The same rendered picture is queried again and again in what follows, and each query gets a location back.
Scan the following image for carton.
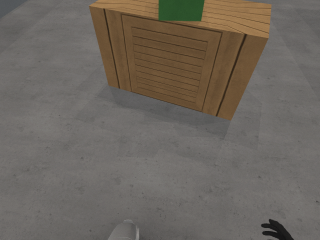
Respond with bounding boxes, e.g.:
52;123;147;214
158;0;205;22

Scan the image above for pedestal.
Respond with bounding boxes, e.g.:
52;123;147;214
89;0;272;121

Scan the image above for left robot thigh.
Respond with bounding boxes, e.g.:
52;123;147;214
108;222;140;240

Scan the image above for robot left shin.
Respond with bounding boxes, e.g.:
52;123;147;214
123;219;134;224

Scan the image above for robot right hand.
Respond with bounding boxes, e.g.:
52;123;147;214
261;219;294;240

